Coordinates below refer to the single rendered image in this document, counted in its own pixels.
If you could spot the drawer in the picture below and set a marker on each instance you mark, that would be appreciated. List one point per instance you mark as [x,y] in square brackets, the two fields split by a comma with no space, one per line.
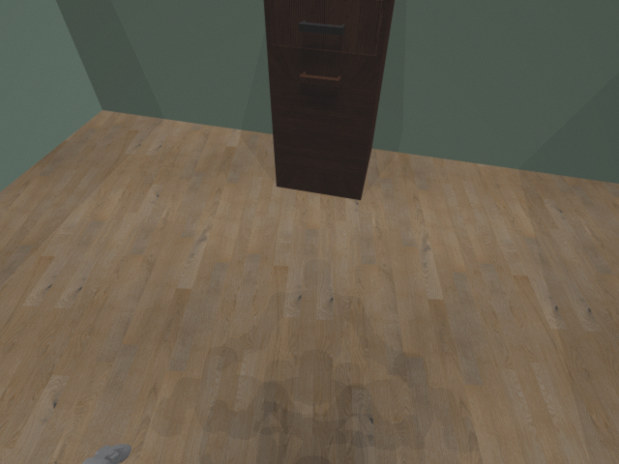
[362,19]

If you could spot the handle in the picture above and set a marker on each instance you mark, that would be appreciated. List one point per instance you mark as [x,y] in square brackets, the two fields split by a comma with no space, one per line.
[319,80]
[321,28]

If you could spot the robot left hand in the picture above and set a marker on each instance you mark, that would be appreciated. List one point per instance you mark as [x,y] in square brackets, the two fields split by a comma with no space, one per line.
[110,455]

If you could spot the cabinet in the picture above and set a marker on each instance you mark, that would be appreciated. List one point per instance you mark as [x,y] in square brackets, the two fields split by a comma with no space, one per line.
[322,134]

